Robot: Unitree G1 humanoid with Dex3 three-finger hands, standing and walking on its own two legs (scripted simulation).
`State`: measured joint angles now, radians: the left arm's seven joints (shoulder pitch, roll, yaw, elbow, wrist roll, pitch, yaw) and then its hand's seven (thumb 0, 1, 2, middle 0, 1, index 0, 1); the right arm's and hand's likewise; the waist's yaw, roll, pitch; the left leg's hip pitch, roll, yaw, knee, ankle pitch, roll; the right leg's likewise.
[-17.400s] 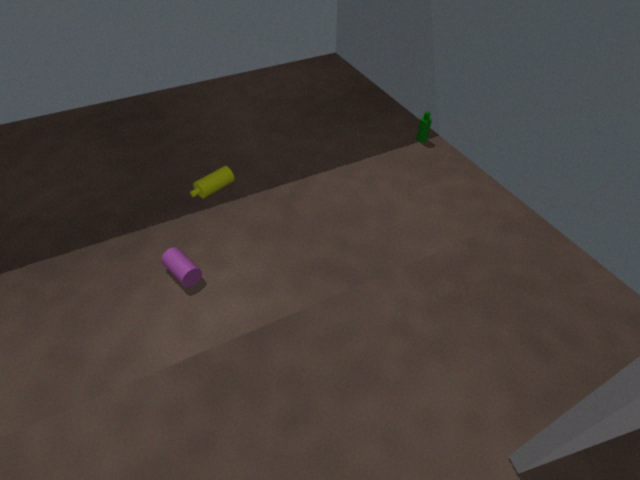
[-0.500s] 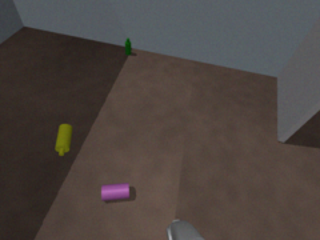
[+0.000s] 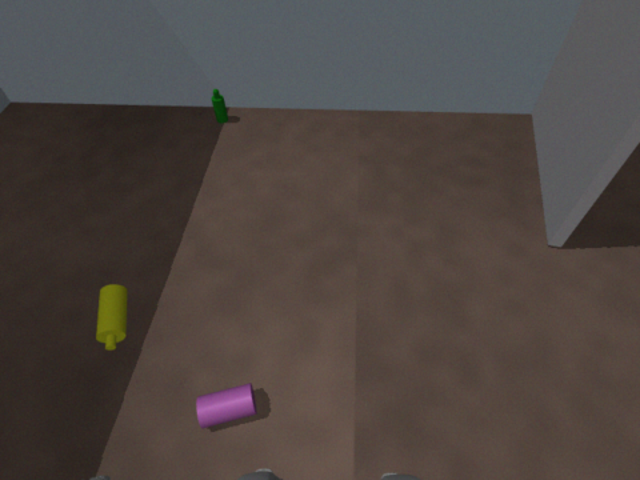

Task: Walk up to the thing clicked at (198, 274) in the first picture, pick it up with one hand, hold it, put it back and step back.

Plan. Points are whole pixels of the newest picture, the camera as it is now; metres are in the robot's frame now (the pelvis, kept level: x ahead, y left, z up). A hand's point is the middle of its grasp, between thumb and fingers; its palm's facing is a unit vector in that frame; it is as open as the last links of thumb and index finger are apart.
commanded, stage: walk up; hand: left
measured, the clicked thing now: (227, 405) +0.43 +0.28 -0.69
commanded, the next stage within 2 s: none
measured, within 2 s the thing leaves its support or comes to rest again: neither
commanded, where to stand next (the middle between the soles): +0.07 +0.01 m, yaw +5 degrees
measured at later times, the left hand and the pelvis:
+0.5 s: hand out of the picture +0.07 +0.25 -0.12, palm faces +0.00 -0.92 -0.38, open 7.4 cm; pelvis -0.02 -0.02 +0.02, yaw +2 degrees
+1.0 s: hand out of the picture +0.08 +0.26 -0.11, palm faces +0.03 -0.94 -0.35, open 7.4 cm; pelvis +0.00 -0.01 +0.04, yaw +3 degrees
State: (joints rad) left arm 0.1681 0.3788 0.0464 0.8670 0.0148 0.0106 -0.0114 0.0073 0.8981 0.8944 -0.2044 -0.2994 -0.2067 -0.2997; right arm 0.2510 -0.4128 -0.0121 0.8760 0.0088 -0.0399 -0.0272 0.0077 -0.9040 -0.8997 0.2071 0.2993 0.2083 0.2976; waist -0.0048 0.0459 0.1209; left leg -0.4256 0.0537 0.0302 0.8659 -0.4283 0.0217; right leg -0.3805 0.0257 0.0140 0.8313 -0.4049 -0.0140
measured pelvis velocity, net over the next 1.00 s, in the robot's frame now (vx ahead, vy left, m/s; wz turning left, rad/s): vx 0.00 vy -0.01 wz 0.06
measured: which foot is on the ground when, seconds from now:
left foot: down 0.00-1.00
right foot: down 0.00-1.00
